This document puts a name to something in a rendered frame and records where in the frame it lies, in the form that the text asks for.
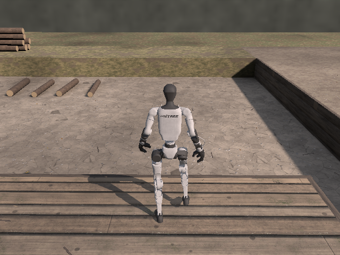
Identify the right robot upper arm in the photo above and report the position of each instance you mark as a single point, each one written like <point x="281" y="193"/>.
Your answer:
<point x="189" y="121"/>

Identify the right robot hand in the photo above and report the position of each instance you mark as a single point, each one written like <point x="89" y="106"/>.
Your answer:
<point x="200" y="154"/>

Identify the right robot forearm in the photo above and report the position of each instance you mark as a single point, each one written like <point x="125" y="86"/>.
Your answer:
<point x="196" y="142"/>

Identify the robot left foot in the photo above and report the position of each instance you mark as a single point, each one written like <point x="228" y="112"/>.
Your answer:
<point x="160" y="217"/>

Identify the left robot hand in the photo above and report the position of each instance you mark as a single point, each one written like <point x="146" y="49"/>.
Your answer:
<point x="145" y="145"/>

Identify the robot foot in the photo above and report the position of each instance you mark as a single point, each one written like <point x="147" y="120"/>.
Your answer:
<point x="160" y="217"/>
<point x="185" y="200"/>

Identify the left robot upper arm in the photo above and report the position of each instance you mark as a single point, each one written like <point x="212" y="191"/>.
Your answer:
<point x="150" y="120"/>

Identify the robot right foot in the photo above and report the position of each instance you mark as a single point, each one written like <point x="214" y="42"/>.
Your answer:
<point x="185" y="200"/>

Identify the left robot forearm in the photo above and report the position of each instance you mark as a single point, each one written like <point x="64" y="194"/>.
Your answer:
<point x="143" y="138"/>

